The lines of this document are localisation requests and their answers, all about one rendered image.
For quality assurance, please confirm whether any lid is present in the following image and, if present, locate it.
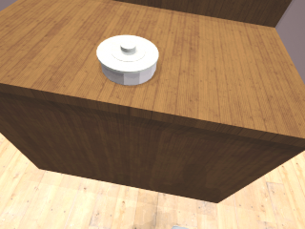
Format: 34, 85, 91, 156
96, 34, 159, 74

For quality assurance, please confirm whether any knob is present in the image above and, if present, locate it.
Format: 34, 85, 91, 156
120, 40, 136, 52

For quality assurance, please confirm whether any table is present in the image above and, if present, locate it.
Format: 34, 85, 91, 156
0, 0, 305, 203

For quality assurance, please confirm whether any pot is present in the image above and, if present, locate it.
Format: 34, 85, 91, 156
101, 63, 157, 86

